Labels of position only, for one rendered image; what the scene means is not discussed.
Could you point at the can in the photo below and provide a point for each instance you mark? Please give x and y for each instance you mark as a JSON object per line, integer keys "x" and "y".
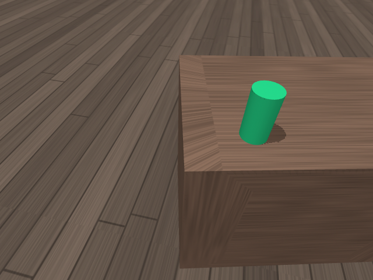
{"x": 264, "y": 103}

